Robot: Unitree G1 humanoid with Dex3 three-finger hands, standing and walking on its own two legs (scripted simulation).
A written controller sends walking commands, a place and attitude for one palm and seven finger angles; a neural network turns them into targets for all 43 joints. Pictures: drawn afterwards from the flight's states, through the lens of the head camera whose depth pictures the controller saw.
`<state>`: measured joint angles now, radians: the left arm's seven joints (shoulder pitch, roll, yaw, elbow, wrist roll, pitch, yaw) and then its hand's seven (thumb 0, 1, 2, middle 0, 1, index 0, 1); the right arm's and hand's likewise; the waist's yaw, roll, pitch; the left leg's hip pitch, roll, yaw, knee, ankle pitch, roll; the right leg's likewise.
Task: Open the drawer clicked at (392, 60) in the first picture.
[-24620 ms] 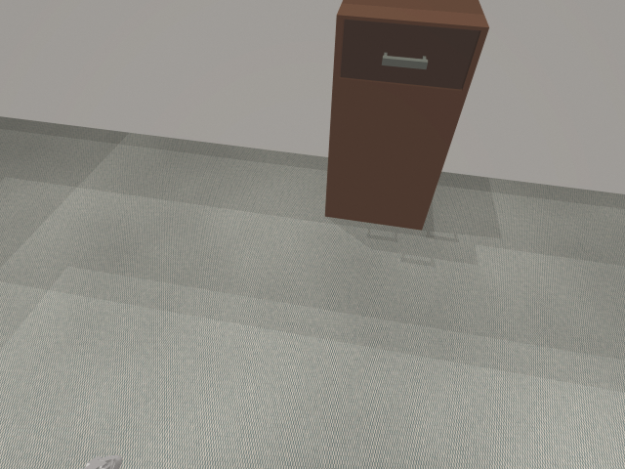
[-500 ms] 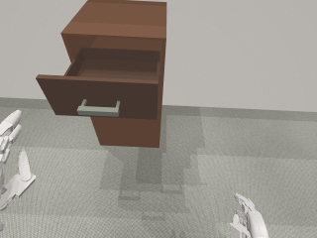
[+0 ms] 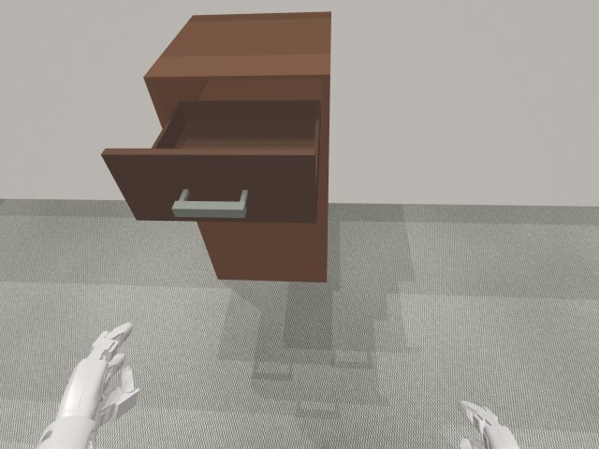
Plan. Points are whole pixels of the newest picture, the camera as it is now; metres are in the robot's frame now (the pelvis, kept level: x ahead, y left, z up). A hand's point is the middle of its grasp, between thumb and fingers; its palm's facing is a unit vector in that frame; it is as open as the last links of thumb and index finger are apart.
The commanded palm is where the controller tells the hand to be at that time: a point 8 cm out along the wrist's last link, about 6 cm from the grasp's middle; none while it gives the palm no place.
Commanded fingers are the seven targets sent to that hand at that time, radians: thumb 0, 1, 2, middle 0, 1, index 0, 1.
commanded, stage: let the arm hang, fingers relaxed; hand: left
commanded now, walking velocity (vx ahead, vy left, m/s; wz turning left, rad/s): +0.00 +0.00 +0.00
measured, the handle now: (212, 201) +0.55 +0.21 +0.00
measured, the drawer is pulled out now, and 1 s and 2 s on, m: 0.30 0.30 0.30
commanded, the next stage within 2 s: look to check the result in 0.96 s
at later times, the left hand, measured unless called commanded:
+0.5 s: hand out of the picture -0.06 +0.18 -0.16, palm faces -0.01 -0.97 -0.24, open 7.3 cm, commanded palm none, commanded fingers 0.00 0.90 0.90 -0.20 -0.30 -0.20 -0.30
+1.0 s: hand out of the picture +0.04 +0.17 -0.16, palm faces -0.01 -0.97 -0.23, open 7.4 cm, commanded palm none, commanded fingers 0.00 0.90 0.90 -0.20 -0.30 -0.20 -0.30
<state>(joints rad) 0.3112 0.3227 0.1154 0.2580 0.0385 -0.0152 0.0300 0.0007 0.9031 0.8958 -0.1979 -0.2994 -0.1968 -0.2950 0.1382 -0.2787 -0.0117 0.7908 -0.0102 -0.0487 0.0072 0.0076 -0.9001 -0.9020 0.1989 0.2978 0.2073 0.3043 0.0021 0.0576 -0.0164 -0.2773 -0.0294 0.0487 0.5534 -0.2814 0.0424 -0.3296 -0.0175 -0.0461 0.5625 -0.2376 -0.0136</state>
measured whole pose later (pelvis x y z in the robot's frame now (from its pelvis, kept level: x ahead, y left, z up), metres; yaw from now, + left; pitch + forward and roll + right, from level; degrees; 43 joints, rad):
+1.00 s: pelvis +0.00 -0.02 +0.01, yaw -1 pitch -2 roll +0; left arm 0.21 0.17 0.02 1.11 0.02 0.00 0.03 0.00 0.92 0.89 -0.20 -0.30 -0.20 -0.29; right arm 0.28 -0.16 -0.02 1.11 -0.02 0.00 -0.03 0.00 -0.91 -0.90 0.19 0.30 0.20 0.30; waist -0.01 0.01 0.06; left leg -0.14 0.00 0.06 0.38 -0.20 0.01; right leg -0.20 0.02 -0.03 0.38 -0.15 -0.04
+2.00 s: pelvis +0.04 -0.03 +0.02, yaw -1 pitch -1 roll +0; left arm 0.12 0.27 0.02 1.13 0.02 -0.02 0.02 0.00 0.91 0.89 -0.20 -0.30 -0.20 -0.29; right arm 0.15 -0.26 -0.02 1.13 -0.01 0.00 -0.02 0.00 -0.90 -0.90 0.20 0.30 0.20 0.30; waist -0.01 0.02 0.07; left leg -0.06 0.02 0.05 0.29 -0.21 -0.01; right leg -0.12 0.04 -0.04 0.31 -0.16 -0.05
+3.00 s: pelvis +0.05 -0.02 +0.02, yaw -2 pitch -1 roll +0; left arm 0.07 0.33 0.02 1.11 0.02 -0.02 0.01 0.00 0.91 0.89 -0.20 -0.30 -0.20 -0.29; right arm 0.10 -0.32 -0.02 1.12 -0.01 0.00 -0.02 0.00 -0.90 -0.90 0.20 0.30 0.21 0.30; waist -0.01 0.00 0.08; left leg -0.03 0.01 0.06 0.26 -0.21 0.00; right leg -0.10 0.04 -0.03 0.28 -0.17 -0.05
